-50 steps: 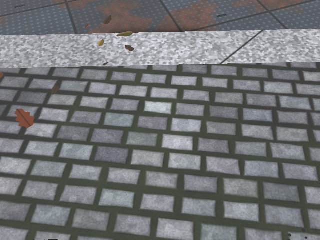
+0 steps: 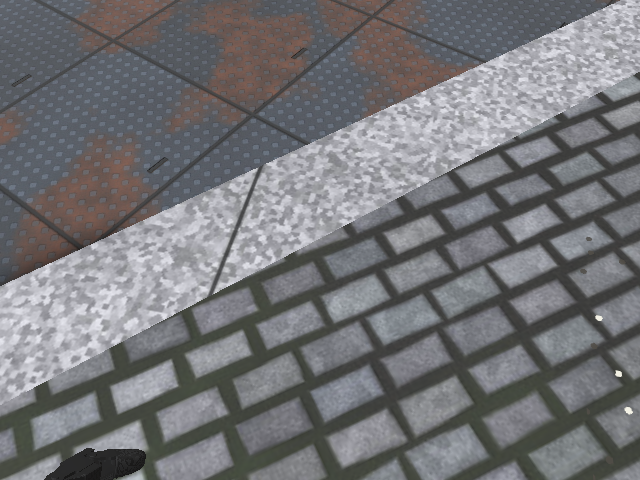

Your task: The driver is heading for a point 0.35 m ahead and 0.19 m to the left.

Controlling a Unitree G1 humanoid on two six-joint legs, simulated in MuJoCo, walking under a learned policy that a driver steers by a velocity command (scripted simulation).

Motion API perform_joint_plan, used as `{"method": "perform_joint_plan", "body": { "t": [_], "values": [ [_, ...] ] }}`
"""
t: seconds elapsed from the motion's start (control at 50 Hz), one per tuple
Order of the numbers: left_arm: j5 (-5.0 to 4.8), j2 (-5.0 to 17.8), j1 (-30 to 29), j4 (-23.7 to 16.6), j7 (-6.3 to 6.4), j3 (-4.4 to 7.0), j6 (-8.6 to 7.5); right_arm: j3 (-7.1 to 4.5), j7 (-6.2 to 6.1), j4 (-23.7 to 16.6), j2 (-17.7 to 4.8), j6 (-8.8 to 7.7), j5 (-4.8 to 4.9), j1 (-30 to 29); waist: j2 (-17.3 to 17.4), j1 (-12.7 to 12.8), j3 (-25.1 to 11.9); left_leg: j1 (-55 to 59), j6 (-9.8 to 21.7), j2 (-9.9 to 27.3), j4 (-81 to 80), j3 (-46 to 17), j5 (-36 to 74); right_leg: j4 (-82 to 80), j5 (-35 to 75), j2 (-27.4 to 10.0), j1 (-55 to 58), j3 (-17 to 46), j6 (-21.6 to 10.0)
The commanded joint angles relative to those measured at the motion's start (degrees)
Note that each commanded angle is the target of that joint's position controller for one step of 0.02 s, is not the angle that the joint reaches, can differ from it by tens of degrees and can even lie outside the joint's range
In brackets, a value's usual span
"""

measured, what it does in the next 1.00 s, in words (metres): walks ahead, turning left: left foot, then right foot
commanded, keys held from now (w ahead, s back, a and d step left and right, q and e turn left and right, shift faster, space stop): w+q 0.02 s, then q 0.38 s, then no key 0.60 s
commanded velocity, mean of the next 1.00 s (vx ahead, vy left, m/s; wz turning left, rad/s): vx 0.13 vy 0.00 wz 0.22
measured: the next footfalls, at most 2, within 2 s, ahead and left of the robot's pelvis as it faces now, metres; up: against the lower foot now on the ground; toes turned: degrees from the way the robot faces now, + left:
left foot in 0.40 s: +0.32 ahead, +0.13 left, +0.00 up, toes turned +13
right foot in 0.78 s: +0.34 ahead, -0.12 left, +0.00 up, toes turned +17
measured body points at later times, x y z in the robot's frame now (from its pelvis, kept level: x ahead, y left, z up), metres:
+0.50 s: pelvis +0.20 +0.03 +0.00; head +0.25 +0.05 +0.45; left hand +0.28 +0.33 -0.12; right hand +0.42 -0.21 -0.09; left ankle +0.28 +0.12 -0.72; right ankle +0.12 -0.11 -0.64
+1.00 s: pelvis +0.28 +0.00 +0.01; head +0.29 -0.01 +0.46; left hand +0.30 +0.27 -0.11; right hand +0.48 -0.21 -0.11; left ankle +0.28 +0.12 -0.72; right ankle +0.30 -0.13 -0.72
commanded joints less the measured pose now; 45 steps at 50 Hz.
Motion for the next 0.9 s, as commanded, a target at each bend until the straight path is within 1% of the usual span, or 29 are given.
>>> {"method": "perform_joint_plan", "body": {
  "t": [0.02, 0.04, 0.06, 0.08, 0.12, 0.16, 0.2, 0.24, 0.3, 0.36, 0.38, 0.4, 0.42, 0.44, 0.46, 0.48, 0.5, 0.52, 0.54, 0.58, 0.66, 0.72, 0.76, 0.78, 0.8, 0.82, 0.84, 0.86, 0.9],
  "values": [
    [0.11, 8.90, 13.98, 1.41, 0.52, 2.93, -1.26, -1.10, 0.09, -6.61, -7.37, -2.40, 0.93, -5.78, -3.79, 8.02, -10.37, -31.57, 2.03, 2.85, 14.43, -6.15, 5.37, -17.35, 2.14, -18.25, 32.55, 24.26, -11.17],
    [0.57, 7.07, 10.33, 1.29, 0.40, 2.37, -1.60, -1.38, -0.17, -6.19, -7.14, -1.99, -0.16, -5.91, -4.19, 5.90, -6.85, -28.76, 1.36, 3.90, 11.33, -6.04, 8.59, -18.87, 10.60, -16.33, 26.06, 18.90, -10.08],
    [1.22, 5.64, 8.05, 1.12, 0.40, 1.98, -2.08, -1.45, -0.27, -5.04, -6.42, -1.01, -0.36, -3.23, -4.40, 3.66, -6.03, -24.46, 0.86, 4.53, 10.59, -6.70, 11.07, -20.64, 17.99, -15.09, 21.92, 14.46, -9.27],
    [1.52, 5.80, 7.11, 1.55, 0.45, 2.17, -2.69, -1.35, -0.40, -4.22, -5.25, -0.15, -0.25, -0.88, -5.31, 2.33, -6.34, -21.21, -0.13, 4.11, 10.00, -6.70, 11.55, -21.42, 25.59, -15.53, 18.98, 11.72, -10.02],
    [1.49, 5.84, 5.13, 2.73, 0.76, 2.31, -3.61, -1.29, -0.81, -3.73, -3.68, 1.21, -0.55, 0.36, -4.27, 0.63, -4.95, -20.36, -1.76, 2.98, 6.92, -6.48, 13.91, -22.55, 34.53, -14.76, 15.92, 5.24, -9.68],
    [1.65, 6.19, 3.87, 3.61, 1.66, 2.42, -3.57, -1.12, -0.98, -4.99, -2.81, 1.57, -1.02, -2.21, -3.98, 0.52, -3.47, -21.36, -2.48, 2.40, -0.07, -5.74, 20.11, -23.39, 35.84, -13.31, 15.04, 0.03, -8.43],
    [1.56, 6.74, 3.50, 4.09, 2.57, 2.48, -3.00, -0.66, -0.27, -6.36, -1.69, 1.43, -1.43, -5.60, -4.15, 1.78, -3.29, -19.06, -2.25, 1.71, -9.61, -3.43, 28.21, -23.26, 34.29, -11.23, 15.02, -4.63, -6.98],
    [1.32, 7.85, 5.28, 5.23, 3.29, 2.74, -2.26, -0.36, 0.71, -8.23, -1.02, 1.32, -1.55, -9.17, -3.78, 3.71, -3.96, -18.51, -1.77, 0.95, -15.84, -2.15, 32.78, -22.52, 34.51, -12.12, 18.23, -5.58, -6.80],
    [0.40, 8.96, 6.04, 6.53, 3.80, 3.23, -0.69, -0.92, 2.11, -10.48, -2.41, 1.58, -1.51, -10.91, -3.78, 4.24, -4.28, -19.91, -0.23, 0.42, -19.98, -1.43, 29.89, -18.92, 34.77, -14.74, 24.01, -5.50, -6.48],
    [-0.77, 9.88, 4.49, 6.45, 4.54, 3.74, 0.98, -1.94, 3.16, -11.87, -4.26, 1.82, -1.85, -9.16, -4.53, 2.53, -4.94, -17.84, 2.49, -1.82, -22.04, 0.89, 21.89, -10.44, 40.67, -15.86, 26.32, -5.46, -4.86],
    [-1.08, 9.78, 3.69, 6.18, 4.86, 3.78, 1.47, -2.58, 3.14, -11.41, -5.17, 1.71, -1.81, -5.78, -4.04, 0.68, -6.40, -13.42, 3.86, -3.78, -24.98, 2.18, 22.39, -4.08, 42.96, -14.51, 25.58, -6.46, -3.50],
    [-1.04, 8.92, 4.52, 6.18, 4.95, 3.47, 1.68, -3.75, 2.48, -10.37, -7.57, 1.42, -2.06, -0.56, -1.02, -1.75, -9.42, -5.11, 5.96, -5.62, -30.60, 1.68, 31.44, 6.14, 39.70, -10.82, 23.27, -8.01, -0.70],
    [0.96, 6.99, 6.81, 5.21, 4.59, 2.57, 1.27, -5.08, 0.95, -11.20, -13.21, 1.44, -2.52, 2.05, 9.44, -1.83, -14.06, 8.07, 10.71, 4.96, -30.64, -13.52, 60.59, 22.70, 16.32, -5.63, 11.15, -8.56, 3.49],
    [2.05, 3.30, 11.86, 4.01, 3.49, 1.16, 0.87, -4.77, 0.34, -13.39, -15.33, 1.63, -3.54, -1.47, 17.68, 3.31, -22.09, 22.29, 25.52, 19.54, -31.52, -37.47, 70.38, 42.09, -30.29, 5.86, -6.45, -1.51, 7.17],
    [0.71, 7.85, 10.17, 5.93, 2.47, 1.99, 0.64, -3.52, 0.50, -14.78, -10.45, 1.98, -2.86, -2.75, 7.98, -0.37, -26.62, 20.11, 24.66, 18.02, -33.85, -34.17, 61.37, 44.77, -28.52, 1.90, -6.87, 8.64, 6.31],
    [-0.96, 8.52, 6.21, 4.90, 2.26, 2.22, 0.99, -2.66, 0.41, -15.36, -7.73, 2.07, -2.42, -6.12, 5.24, 0.18, -20.57, 15.27, 21.52, 15.53, -34.10, -27.02, 53.54, 43.69, -25.11, -0.39, -9.16, 7.80, 5.55],
    [-0.55, 7.45, 4.74, 5.42, 2.79, 2.12, 1.62, -2.11, 0.35, -14.90, -5.84, 2.35, -1.71, -8.27, 0.08, 1.44, -14.68, 8.41, 17.95, 12.58, -35.52, -22.35, 45.84, 38.20, -22.40, -2.59, -9.60, 6.80, 5.52],
    [0.25, 7.88, 3.65, 5.56, 3.56, 2.43, 2.50, -1.57, -0.01, -14.75, -4.41, 2.65, -1.40, -9.95, 0.56, 2.18, -11.79, 2.70, 16.08, 10.77, -37.05, -20.04, 39.95, 33.01, -20.09, -3.87, -7.52, 6.61, 5.80],
    [0.19, 7.22, 4.68, 5.93, 3.67, 2.38, 3.24, -1.63, -0.19, -14.63, -5.16, 2.99, -1.99, -10.77, 3.14, 3.55, -10.26, -2.79, 15.26, 8.63, -38.66, -17.87, 36.84, 29.81, -17.90, -3.43, -3.00, 5.37, 6.20],
    [0.15, 5.45, 6.96, 6.97, 3.95, 1.93, 3.62, -1.98, -0.58, -14.61, -6.02, 3.32, -2.94, -11.66, 6.24, 4.23, -10.17, -5.77, 15.27, 7.03, -39.73, -15.47, 36.69, 22.94, -16.36, -2.56, 1.19, 4.14, 7.23],
    [0.19, 4.66, 5.99, 7.93, 4.20, 1.41, 3.48, -1.96, -1.39, -13.76, -6.02, 3.68, -2.93, -12.00, 7.22, 2.70, -12.09, -5.66, 14.53, 6.83, -39.91, -14.51, 29.00, 11.96, -10.49, -3.19, 6.06, 4.24, 7.72],
    [0.17, 4.80, 5.37, 8.45, 3.81, 1.51, 3.21, -1.31, -1.28, -12.85, -5.00, 4.12, -2.92, -12.68, 7.61, 2.52, -10.20, -6.89, 12.93, 6.24, -39.76, -15.55, 17.41, 4.16, -7.46, -2.77, 9.26, 3.42, 6.99],
    [0.83, 3.76, 6.92, 9.60, 3.25, 1.29, 2.66, -0.42, -1.11, -12.02, -3.09, 4.24, -2.52, -12.89, 6.59, 4.09, -8.67, -9.29, 9.82, 4.25, -38.20, -14.75, 10.73, -7.00, -0.73, -1.86, 15.39, 1.86, 5.36],
    [1.73, 4.60, 7.03, 9.53, 3.07, 1.23, 2.33, 0.21, -0.96, -10.93, -1.41, 3.96, -2.84, -10.55, 4.59, 3.78, -8.17, -10.80, 6.76, 2.44, -36.83, -13.92, 7.70, -10.34, 2.58, -4.39, 18.31, 4.79, 4.07],
    [2.20, 8.49, 6.61, 8.87, 3.20, 1.82, 2.09, 0.34, -0.76, -10.53, -0.89, 3.61, -3.63, -8.51, -1.92, 1.46, -7.15, -11.96, 3.82, -1.63, -31.82, -10.12, 5.16, -12.16, 6.14, -10.72, 17.76, 11.23, 1.78],
    [1.87, 8.33, 4.00, 10.00, 3.10, 1.81, 2.06, 0.41, -0.62, -10.83, 0.54, 3.41, -3.47, -7.50, -10.37, -1.67, -6.33, -6.45, 1.74, -4.77, -30.80, -5.24, 9.68, -13.86, -4.78, -11.60, 9.25, 12.87, -1.02],
    [1.84, 4.90, 2.09, 9.23, 2.74, 1.04, 1.59, 0.20, -0.78, -10.50, -1.23, 3.49, -3.88, -10.46, -9.19, 0.04, -4.84, -1.66, 0.82, -4.16, -30.02, -5.42, 14.20, -15.84, -12.84, -9.33, 4.70, 12.03, -0.25],
    [2.06, 4.28, 2.29, 9.65, 2.61, 0.77, 1.07, -0.26, -0.99, -10.58, -2.18, 3.74, -3.46, -12.03, -8.32, 0.72, -4.12, -0.22, 1.16, -3.86, -29.63, -5.69, 16.34, -16.01, -14.36, -7.93, 3.57, 10.59, 1.31],
    [1.60, 5.23, 3.03, 10.35, 2.56, 0.79, 0.03, -0.43, -1.50, -9.79, -2.45, 4.42, -3.30, -11.54, -6.73, 1.25, -3.32, -0.40, 2.21, -3.01, -30.23, -7.10, 18.54, -14.65, -10.10, -6.31, 5.17, 8.55, 2.78]
  ]
}}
